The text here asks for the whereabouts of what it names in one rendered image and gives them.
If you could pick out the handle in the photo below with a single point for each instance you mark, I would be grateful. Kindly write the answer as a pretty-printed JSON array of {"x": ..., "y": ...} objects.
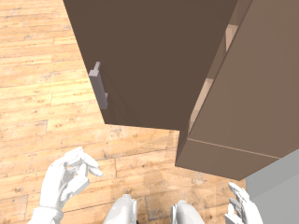
[{"x": 98, "y": 88}]

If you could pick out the left robot hand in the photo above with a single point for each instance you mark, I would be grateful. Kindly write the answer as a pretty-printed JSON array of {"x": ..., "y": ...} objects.
[{"x": 53, "y": 192}]

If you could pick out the left robot thigh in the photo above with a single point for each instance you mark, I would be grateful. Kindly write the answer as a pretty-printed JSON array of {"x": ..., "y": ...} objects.
[{"x": 123, "y": 211}]

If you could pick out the right robot thigh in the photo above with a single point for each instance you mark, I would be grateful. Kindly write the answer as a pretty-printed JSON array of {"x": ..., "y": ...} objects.
[{"x": 183, "y": 213}]

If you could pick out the cupboard door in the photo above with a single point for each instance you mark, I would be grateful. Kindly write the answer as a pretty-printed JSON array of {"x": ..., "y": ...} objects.
[{"x": 155, "y": 55}]

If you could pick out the right robot hand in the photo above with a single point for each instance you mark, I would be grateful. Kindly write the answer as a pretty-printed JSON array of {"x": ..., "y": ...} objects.
[{"x": 246, "y": 211}]

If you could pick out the robot thigh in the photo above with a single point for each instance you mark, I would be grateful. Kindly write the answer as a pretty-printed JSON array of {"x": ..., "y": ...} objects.
[
  {"x": 123, "y": 211},
  {"x": 183, "y": 213}
]

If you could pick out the robot left forearm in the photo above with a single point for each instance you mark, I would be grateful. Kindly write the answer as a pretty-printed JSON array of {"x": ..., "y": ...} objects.
[{"x": 46, "y": 215}]

